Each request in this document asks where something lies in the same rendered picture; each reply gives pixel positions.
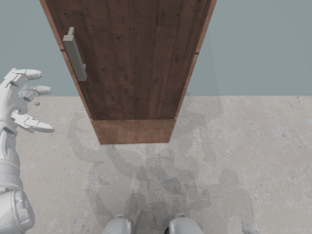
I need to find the robot left shin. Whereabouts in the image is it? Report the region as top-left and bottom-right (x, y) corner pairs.
(114, 214), (124, 219)

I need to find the cupboard door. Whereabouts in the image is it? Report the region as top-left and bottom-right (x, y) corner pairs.
(45, 0), (212, 121)

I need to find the left robot hand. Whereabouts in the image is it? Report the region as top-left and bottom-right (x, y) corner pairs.
(0, 68), (55, 134)

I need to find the left robot thigh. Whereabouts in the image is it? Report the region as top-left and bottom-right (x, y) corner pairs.
(101, 218), (131, 234)

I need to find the left robot upper arm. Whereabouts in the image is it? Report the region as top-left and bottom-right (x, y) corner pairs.
(0, 190), (35, 234)

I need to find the robot left forearm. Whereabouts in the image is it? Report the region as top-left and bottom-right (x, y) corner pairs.
(0, 120), (23, 195)

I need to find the handle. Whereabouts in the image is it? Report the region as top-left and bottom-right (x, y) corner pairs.
(62, 26), (87, 81)

